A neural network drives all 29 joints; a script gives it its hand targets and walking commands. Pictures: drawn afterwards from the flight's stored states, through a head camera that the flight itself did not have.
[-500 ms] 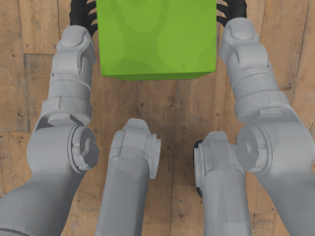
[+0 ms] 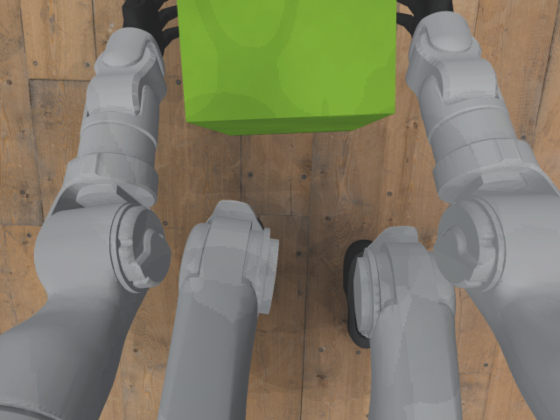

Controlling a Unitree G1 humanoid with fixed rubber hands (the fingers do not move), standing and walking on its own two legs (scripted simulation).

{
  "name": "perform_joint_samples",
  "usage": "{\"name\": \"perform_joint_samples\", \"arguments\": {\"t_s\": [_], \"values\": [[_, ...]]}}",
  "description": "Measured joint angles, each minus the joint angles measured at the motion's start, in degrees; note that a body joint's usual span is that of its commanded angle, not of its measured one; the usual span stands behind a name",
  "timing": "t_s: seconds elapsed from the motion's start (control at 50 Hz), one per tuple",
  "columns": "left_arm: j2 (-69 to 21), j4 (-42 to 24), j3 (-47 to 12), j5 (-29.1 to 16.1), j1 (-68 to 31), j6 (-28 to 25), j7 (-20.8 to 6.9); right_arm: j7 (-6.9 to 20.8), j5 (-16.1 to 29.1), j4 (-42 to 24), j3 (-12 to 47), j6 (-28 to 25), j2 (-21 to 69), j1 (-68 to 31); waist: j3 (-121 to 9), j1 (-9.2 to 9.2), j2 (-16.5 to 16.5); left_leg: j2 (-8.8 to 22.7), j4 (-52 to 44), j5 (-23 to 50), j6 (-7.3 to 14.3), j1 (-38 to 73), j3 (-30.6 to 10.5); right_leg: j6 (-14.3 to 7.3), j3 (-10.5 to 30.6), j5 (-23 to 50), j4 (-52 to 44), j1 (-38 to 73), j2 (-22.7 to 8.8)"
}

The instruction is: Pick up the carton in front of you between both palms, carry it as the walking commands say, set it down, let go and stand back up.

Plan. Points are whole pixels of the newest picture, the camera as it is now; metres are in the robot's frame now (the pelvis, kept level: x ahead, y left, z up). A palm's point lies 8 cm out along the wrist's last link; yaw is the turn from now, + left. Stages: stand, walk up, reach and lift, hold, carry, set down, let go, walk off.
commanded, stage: set down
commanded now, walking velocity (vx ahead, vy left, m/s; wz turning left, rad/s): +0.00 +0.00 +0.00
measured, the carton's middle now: (287, 50) +0.52 +0.09 -0.25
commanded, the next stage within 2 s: let go in 1.56 s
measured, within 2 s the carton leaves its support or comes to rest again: neither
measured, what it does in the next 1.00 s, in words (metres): rises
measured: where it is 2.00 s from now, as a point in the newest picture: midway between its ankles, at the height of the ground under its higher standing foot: (300, 298)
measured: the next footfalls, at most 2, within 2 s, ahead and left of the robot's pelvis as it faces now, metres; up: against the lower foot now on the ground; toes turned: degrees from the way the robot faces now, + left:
none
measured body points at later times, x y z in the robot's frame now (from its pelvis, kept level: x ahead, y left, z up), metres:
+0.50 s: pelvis +0.00 +0.00 -0.01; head +0.37 +0.04 +0.23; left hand +0.50 +0.29 -0.20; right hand +0.56 -0.10 -0.20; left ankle +0.12 +0.13 -0.34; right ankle +0.10 -0.11 -0.34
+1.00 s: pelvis +0.00 +0.01 +0.08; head +0.33 +0.05 +0.38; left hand +0.52 +0.30 -0.03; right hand +0.58 -0.08 -0.03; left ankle +0.11 +0.13 -0.34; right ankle +0.10 -0.11 -0.34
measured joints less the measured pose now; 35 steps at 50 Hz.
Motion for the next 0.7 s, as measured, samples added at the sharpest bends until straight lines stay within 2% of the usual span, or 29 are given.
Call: {"name": "perform_joint_samples", "arguments": {"t_s": [0.22,0.28,0.38,0.5,0.6,0.7], "values": [[0.63,1.67,2.0,1.44,-1.51,-1.45,-2.05,2.1,-1.14,0.88,-0.3,-0.29,-0.76,-1.58,1.86,-0.14,0.17,0.42,0.38,0.51,-0.07,0.41,0.13,-0.52,-0.48,0.49,0.61,0.24,-0.8],[1.37,4.59,2.13,0.85,-2.51,-3.9,-1.35,2.15,-0.12,1.72,1.49,-1.35,-1.42,-2.12,3.11,-0.26,0.55,0.5,0.64,0.62,-0.05,0.77,0.14,-0.46,-0.64,0.52,0.84,0.7,-1.1],[5.73,10.37,-2.07,-5.77,-3.06,-8.1,2.74,-0.22,6.11,3.15,7.46,-3.25,-4.67,-2.41,5.27,-0.72,1.85,0.79,0.86,0.83,0.67,0.89,0.54,-0.34,-0.81,0.31,0.96,1.31,-2.16],[10.08,10.53,-8.42,-14.7,-2.8,-10.07,3.58,-0.66,12.8,1.03,13.04,-4.11,-8.39,-0.81,5.63,-0.86,2.4,1.65,1.43,0.8,1.98,-0.02,1.42,-0.35,-0.87,-0.03,1.4,0.82,-3.26],[10.43,6.64,-11.18,-18.35,-2.16,-9.25,4.06,-1.51,14.1,-4.0,14.08,-3.42,-8.68,1.02,3.93,-0.92,2.74,1.64,1.58,1.03,2.59,-0.83,1.79,-0.14,-0.8,-0.19,1.53,0.44,-3.89],[8.88,-0.51,-11.68,-18.22,0.72,-6.36,5.01,-2.63,12.61,-9.76,12.25,-0.85,-7.45,3.95,0.52,-0.84,2.29,0.87,-0.7,1.44,2.44,0.4,1.56,-0.5,-0.96,-0.29,-0.64,2.03,-4.69]]}}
